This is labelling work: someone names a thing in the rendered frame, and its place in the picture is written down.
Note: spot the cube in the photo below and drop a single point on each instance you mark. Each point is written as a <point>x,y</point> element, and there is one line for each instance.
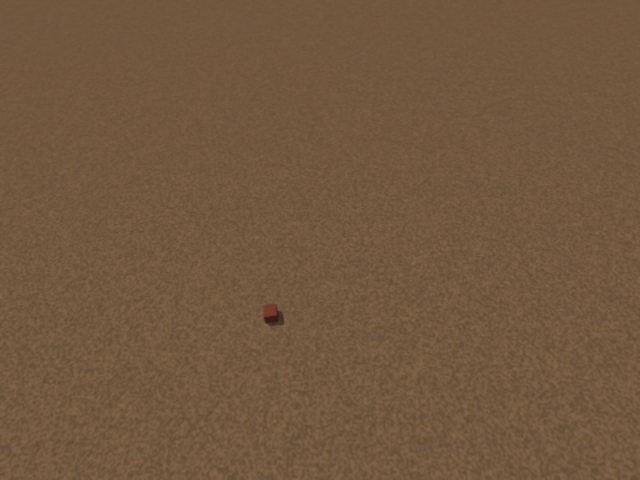
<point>270,313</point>

